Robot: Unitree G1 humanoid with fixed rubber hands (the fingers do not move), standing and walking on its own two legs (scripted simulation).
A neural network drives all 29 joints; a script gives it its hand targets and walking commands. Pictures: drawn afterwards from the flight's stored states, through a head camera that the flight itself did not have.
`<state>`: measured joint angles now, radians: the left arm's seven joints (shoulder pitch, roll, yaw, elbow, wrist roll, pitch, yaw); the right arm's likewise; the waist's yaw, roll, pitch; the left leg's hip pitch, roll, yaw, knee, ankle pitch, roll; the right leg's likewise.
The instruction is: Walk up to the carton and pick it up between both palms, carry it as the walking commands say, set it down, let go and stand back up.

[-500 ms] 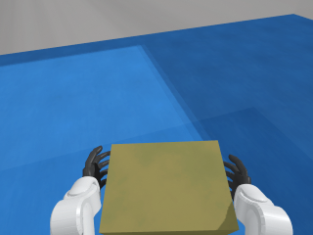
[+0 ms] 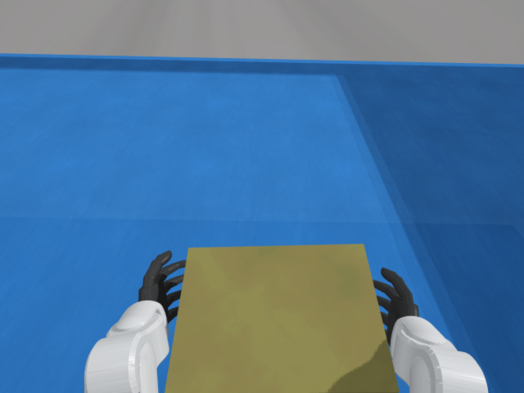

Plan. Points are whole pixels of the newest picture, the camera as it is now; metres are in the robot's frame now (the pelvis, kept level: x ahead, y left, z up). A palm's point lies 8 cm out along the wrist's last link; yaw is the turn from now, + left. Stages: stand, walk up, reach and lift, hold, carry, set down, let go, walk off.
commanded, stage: carry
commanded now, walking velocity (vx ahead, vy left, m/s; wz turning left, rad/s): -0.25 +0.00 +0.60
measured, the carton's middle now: (277, 338) +0.22 +0.01 +0.02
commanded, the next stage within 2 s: none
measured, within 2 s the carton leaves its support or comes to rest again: neither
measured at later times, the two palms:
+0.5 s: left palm out of the picture +0.02 +0.24 +0.09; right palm out of the picture +0.06 -0.08 +0.09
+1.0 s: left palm out of the picture -0.06 +0.22 +0.10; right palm out of the picture -0.05 -0.11 +0.08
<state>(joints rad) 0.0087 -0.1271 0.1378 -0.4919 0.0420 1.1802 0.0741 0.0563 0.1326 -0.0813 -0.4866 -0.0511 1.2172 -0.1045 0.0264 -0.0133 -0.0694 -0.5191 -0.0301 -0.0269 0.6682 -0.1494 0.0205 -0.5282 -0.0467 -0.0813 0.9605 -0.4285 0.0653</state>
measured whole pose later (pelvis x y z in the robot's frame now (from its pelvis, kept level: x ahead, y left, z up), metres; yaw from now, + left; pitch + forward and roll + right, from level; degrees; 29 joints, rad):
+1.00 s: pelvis -0.29 +0.03 +0.00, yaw +5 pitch +2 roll -1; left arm -0.04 -0.13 0.13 -0.45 0.04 1.15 0.07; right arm 0.01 0.13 -0.11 -0.49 -0.06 1.21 -0.10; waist 0.02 0.04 -0.07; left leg -0.54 0.05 0.18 0.47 0.03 0.05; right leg -0.48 0.00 -0.07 0.71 -0.33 -0.04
